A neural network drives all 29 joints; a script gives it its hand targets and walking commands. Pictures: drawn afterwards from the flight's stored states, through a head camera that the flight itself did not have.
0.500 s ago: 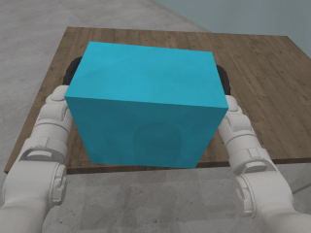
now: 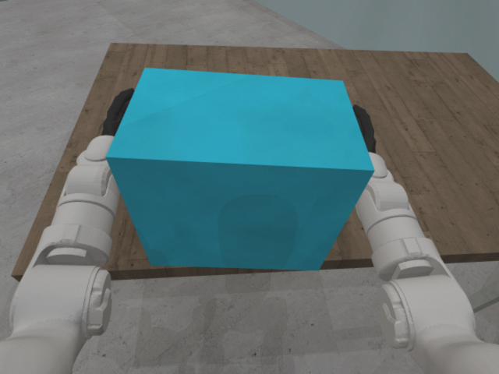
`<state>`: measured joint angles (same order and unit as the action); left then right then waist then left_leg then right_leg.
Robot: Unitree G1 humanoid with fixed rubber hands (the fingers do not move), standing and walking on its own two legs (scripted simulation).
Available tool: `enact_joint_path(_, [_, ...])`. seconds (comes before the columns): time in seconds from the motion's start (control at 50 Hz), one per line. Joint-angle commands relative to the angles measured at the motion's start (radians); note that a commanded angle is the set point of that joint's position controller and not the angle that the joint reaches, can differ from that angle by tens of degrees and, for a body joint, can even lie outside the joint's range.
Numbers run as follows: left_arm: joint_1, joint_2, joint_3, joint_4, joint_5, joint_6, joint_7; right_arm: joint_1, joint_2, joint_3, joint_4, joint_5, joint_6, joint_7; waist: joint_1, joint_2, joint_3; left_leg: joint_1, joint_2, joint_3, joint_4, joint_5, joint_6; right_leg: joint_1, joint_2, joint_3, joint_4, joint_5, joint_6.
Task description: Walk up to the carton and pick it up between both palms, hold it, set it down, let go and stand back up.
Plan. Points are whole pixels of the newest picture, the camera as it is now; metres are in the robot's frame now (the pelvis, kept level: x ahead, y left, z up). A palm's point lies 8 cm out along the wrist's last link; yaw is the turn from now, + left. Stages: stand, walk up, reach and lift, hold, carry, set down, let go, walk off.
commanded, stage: reach and lift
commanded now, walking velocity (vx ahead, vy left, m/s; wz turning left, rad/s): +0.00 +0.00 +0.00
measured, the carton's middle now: (240, 179) +0.38 +0.02 +0.11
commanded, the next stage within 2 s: none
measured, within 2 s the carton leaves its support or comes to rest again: leaves its support in 0.98 s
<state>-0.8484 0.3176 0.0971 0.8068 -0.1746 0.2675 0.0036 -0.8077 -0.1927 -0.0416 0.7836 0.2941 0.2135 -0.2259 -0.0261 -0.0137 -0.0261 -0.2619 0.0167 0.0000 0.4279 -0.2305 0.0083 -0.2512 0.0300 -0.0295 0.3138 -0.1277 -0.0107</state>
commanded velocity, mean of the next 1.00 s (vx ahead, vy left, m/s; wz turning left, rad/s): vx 0.00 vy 0.00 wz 0.00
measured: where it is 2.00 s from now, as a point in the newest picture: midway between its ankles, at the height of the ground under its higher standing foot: outside the picture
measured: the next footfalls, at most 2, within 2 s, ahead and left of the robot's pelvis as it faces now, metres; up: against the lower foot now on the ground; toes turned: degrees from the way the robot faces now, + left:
none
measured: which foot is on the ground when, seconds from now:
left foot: down 0.00-1.00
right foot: down 0.00-1.00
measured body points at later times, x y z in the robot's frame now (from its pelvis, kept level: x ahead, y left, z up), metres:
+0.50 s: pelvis +0.01 +0.00 +0.00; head +0.00 +0.02 +0.45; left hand +0.44 +0.21 +0.15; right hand +0.41 -0.18 +0.15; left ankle -0.01 +0.11 -0.75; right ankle +0.02 -0.11 -0.75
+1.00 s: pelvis +0.01 +0.01 +0.00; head -0.01 +0.04 +0.45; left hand +0.43 +0.21 +0.16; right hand +0.41 -0.17 +0.16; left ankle -0.01 +0.11 -0.75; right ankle +0.02 -0.11 -0.75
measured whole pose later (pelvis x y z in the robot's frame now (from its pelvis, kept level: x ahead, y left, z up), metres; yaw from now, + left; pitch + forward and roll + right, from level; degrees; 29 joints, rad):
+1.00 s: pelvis +0.01 +0.01 +0.00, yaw +2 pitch +0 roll -1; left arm -0.75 0.20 0.26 0.75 0.07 0.19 -0.13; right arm -0.65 -0.06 -0.30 0.73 -0.06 0.05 -0.02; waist -0.04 -0.05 -0.06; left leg -0.13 -0.01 -0.01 0.34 -0.21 0.02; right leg -0.11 0.00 -0.05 0.24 -0.13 0.00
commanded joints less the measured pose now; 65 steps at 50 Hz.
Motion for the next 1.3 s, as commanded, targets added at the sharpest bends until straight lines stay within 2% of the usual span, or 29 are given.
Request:
enact_joint_path(0.0, [-0.536,0.061,0.001,-0.189,0.010,-0.055,-0.008,-0.496,-0.016,-0.002,-0.207,-0.018,-0.038,-0.001,-0.014,0.087,-0.547,0.167,-0.024,0.014,-0.008,0.434,-0.063,0.249,0.002,0.011,0.018,0.291,0.022])
enact_joint_path(0.12, [-0.556,0.022,-0.005,-0.161,0.016,-0.081,-0.018,-0.515,0.037,-0.017,-0.218,-0.053,-0.046,0.015,-0.009,0.079,-0.544,0.163,-0.026,0.013,-0.019,0.418,-0.057,0.237,-0.003,0.006,0.013,0.261,0.023])
enact_joint_path(0.24, [-0.555,-0.065,0.040,-0.104,0.090,-0.107,-0.057,-0.512,0.140,-0.052,-0.192,-0.140,-0.060,0.051,-0.010,0.063,-0.501,0.157,-0.030,0.017,-0.045,0.403,-0.054,0.273,-0.007,-0.002,0.001,0.248,0.027])
enact_joint_path(0.28, [-0.575,-0.206,0.041,-0.102,0.137,-0.124,-0.103,-0.525,0.278,-0.062,-0.195,-0.205,-0.080,0.091,-0.013,0.060,-0.496,0.163,-0.037,0.022,-0.062,0.407,-0.052,0.307,-0.012,-0.008,-0.009,0.257,0.027])
enact_joint_path(0.34, [-0.584,-0.549,-0.008,-0.056,0.213,-0.146,-0.221,-0.552,0.604,-0.004,-0.225,-0.324,-0.119,0.194,-0.016,0.050,-0.515,0.187,-0.055,0.026,-0.083,0.439,-0.052,0.412,-0.014,-0.020,-0.010,0.361,0.038])
enact_joint_path(0.38, [-0.558,-0.624,-0.026,-0.053,0.237,-0.160,-0.258,-0.533,0.663,0.029,-0.256,-0.360,-0.134,0.233,-0.015,0.051,-0.520,0.160,-0.061,0.030,-0.099,0.442,-0.052,0.480,-0.016,-0.024,0.005,0.417,0.043])
enact_joint_path(0.44, [-0.572,-0.634,-0.033,-0.078,0.240,-0.152,-0.259,-0.510,0.689,0.052,-0.239,-0.367,-0.127,0.254,-0.015,0.055,-0.438,0.119,-0.067,0.035,-0.124,0.395,-0.052,0.489,-0.019,-0.023,0.012,0.389,0.046])
enact_joint_path(0.54, [-0.523,-0.631,-0.019,-0.107,0.257,-0.077,-0.257,-0.487,0.656,0.056,-0.199,-0.349,-0.109,0.270,-0.016,0.058,-0.254,0.143,-0.061,0.045,-0.155,0.339,-0.049,0.403,-0.010,-0.039,-0.017,0.247,0.040])
enact_joint_path(0.64, [-0.549,-0.648,-0.044,-0.160,0.250,-0.037,-0.246,-0.513,0.640,0.035,-0.189,-0.349,-0.119,0.278,-0.020,0.061,-0.267,0.196,-0.053,0.047,-0.143,0.334,-0.055,0.331,0.000,-0.053,-0.044,0.148,0.029])
enact_joint_path(0.72, [-0.565,-0.673,-0.082,-0.194,0.244,-0.041,-0.223,-0.512,0.644,0.026,-0.180,-0.348,-0.136,0.286,-0.024,0.098,-0.339,0.243,-0.045,0.044,-0.121,0.397,-0.071,0.301,0.006,-0.064,-0.047,0.160,0.020])
enact_joint_path(0.78, [-0.562,-0.687,-0.099,-0.207,0.240,-0.050,-0.209,-0.503,0.655,0.038,-0.179,-0.344,-0.148,0.286,-0.021,0.114,-0.397,0.267,-0.044,0.037,-0.095,0.465,-0.078,0.304,0.007,-0.061,-0.043,0.216,0.020])
enact_joint_path(0.86, [-0.581,-0.718,-0.120,-0.236,0.226,-0.075,-0.198,-0.534,0.668,0.058,-0.227,-0.334,-0.184,0.281,-0.016,0.113,-0.455,0.264,-0.044,0.033,-0.080,0.542,-0.089,0.325,0.009,-0.063,-0.035,0.284,0.021])
enact_joint_path(0.94, [-0.670,-0.747,-0.149,-0.304,0.211,-0.160,-0.177,-0.605,0.702,0.082,-0.298,-0.348,-0.276,0.274,-0.005,0.105,-0.560,0.242,-0.048,0.041,-0.071,0.597,-0.100,0.382,0.004,-0.063,-0.019,0.380,0.027])
enact_joint_path(0.98, [-0.696,-0.755,-0.144,-0.301,0.225,-0.209,-0.171,-0.624,0.706,0.071,-0.318,-0.382,-0.332,0.272,-0.003,0.090,-0.580,0.222,-0.048,0.048,-0.085,0.576,-0.102,0.417,-0.005,-0.067,-0.020,0.394,0.033])
enact_joint_path(1.02, [-0.641,-0.726,-0.102,-0.247,0.275,-0.221,-0.176,-0.570,0.682,0.045,-0.264,-0.422,-0.357,0.264,0.000,0.071,-0.476,0.202,-0.045,0.057,-0.116,0.505,-0.095,0.451,-0.018,-0.066,-0.037,0.359,0.034])
enact_joint_path(1.1, [-0.496,-0.671,0.003,-0.174,0.369,-0.149,-0.211,-0.490,0.601,-0.020,-0.173,-0.459,-0.372,0.236,0.013,0.045,-0.208,0.160,-0.043,0.086,-0.199,0.323,-0.074,0.471,-0.032,-0.072,-0.084,0.197,0.033])
enact_joint_path(1.18, [-0.459,-0.679,0.004,-0.197,0.384,-0.079,-0.227,-0.488,0.554,-0.051,-0.157,-0.456,-0.390,0.222,0.007,0.039,-0.133,0.200,-0.037,0.097,-0.212,0.304,-0.066,0.423,-0.023,-0.088,-0.117,0.071,0.024])
enact_joint_path(1.2, [-0.498,-0.683,-0.006,-0.233,0.373,-0.080,-0.227,-0.517,0.546,-0.059,-0.174,-0.458,-0.402,0.224,0.002,0.037,-0.177,0.207,-0.035,0.098,-0.216,0.302,-0.067,0.409,-0.019,-0.097,-0.116,0.056,0.023])
enact_joint_path(1.28, [-0.531,-0.685,-0.053,-0.246,0.359,-0.079,-0.203,-0.512,0.540,-0.058,-0.139,-0.456,-0.398,0.232,-0.008,0.059,-0.232,0.239,-0.030,0.098,-0.210,0.299,-0.067,0.378,-0.011,-0.101,-0.118,0.029,0.022])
